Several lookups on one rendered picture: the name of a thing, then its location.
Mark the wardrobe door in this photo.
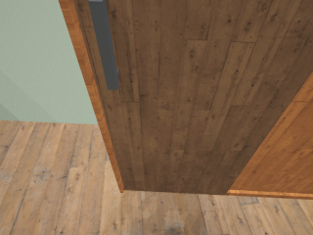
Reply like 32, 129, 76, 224
229, 71, 313, 194
73, 0, 313, 196

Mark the handle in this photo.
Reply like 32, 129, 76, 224
88, 0, 119, 90

